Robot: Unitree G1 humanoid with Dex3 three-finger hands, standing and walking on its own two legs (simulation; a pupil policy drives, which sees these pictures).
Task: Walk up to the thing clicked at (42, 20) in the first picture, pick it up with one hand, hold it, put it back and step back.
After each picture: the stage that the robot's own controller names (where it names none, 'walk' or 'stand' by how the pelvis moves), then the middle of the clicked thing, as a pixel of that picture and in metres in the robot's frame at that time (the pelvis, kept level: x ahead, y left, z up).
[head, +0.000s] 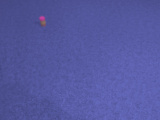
stand; (42, 21) +1.73 +0.49 -0.72
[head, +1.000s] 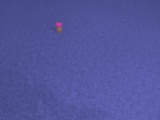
walk; (59, 27) +1.65 +0.21 -0.70
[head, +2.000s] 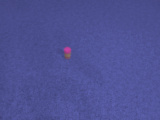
walk; (67, 53) +1.09 +0.11 -0.71
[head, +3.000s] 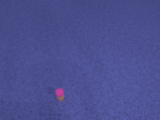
walk; (60, 95) +0.65 +0.16 -0.71
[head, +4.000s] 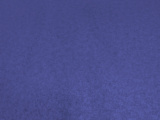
walk; out of the picture +0.37 +0.21 -0.71
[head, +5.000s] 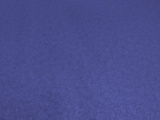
stand; out of the picture +0.28 +0.18 -0.72
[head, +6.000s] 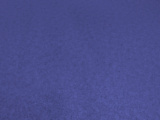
stand; out of the picture +0.28 +0.16 -0.73
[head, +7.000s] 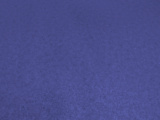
stand; out of the picture +0.28 +0.17 -0.73
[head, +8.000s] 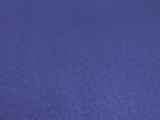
stand; out of the picture +0.27 +0.18 -0.73
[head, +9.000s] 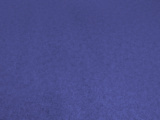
stand; out of the picture +0.27 +0.18 -0.73
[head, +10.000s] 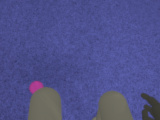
go down; (37, 89) +0.33 +0.20 -0.42
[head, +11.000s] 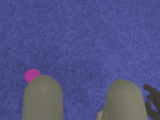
go down; (34, 78) +0.35 +0.22 -0.31
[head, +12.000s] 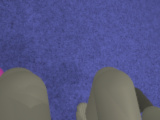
close in; out of the picture +0.32 +0.25 -0.22
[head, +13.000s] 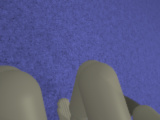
close; out of the picture +0.33 +0.25 -0.21
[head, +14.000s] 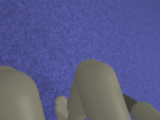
close; out of the picture +0.33 +0.26 -0.21
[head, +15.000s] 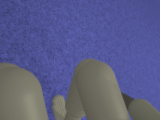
lift; out of the picture +0.32 +0.26 -0.22
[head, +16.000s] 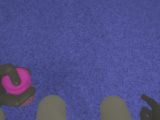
lift; (20, 88) +0.30 +0.20 -0.01
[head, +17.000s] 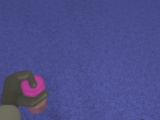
hold; (35, 95) +0.30 +0.16 +0.00
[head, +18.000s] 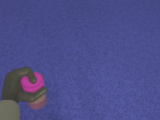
hold; (35, 91) +0.31 +0.17 +0.00
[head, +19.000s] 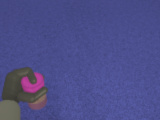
hold; (35, 91) +0.31 +0.17 +0.01
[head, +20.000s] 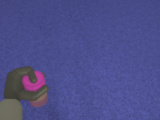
crouch; (36, 89) +0.32 +0.16 -0.01
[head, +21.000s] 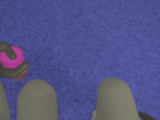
lower; (15, 64) +0.38 +0.22 -0.09
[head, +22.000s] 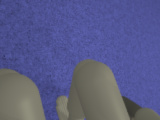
lower; out of the picture +0.37 +0.27 -0.20
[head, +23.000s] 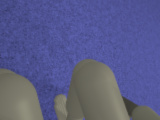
lower; out of the picture +0.36 +0.27 -0.21
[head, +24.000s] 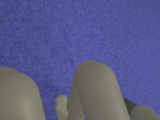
lower; out of the picture +0.34 +0.26 -0.22
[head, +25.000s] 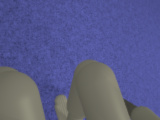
lower; out of the picture +0.33 +0.27 -0.22
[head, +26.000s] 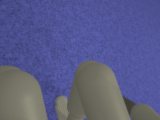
open; out of the picture +0.32 +0.25 -0.22
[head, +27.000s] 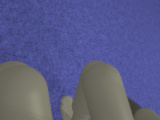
stand; out of the picture +0.31 +0.24 -0.22
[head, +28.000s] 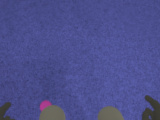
walk; (47, 107) +0.31 +0.19 -0.52
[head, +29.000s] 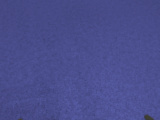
stand; out of the picture +0.27 +0.18 -0.66
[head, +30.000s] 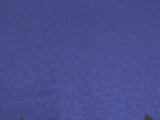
stand; out of the picture +0.28 +0.18 -0.67
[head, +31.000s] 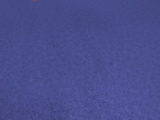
stand; out of the picture +0.31 +0.17 -0.72
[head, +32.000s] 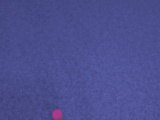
walk; (57, 116) +0.35 +0.14 -0.70
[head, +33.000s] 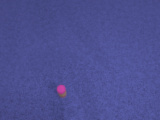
walk; (61, 91) +0.57 +0.18 -0.70
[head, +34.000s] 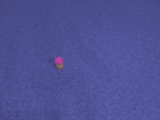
stand; (59, 63) +0.90 +0.20 -0.70
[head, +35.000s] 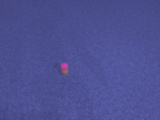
stand; (64, 69) +0.92 +0.15 -0.72
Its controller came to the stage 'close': yes
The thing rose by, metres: 0.71
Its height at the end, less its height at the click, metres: +0.00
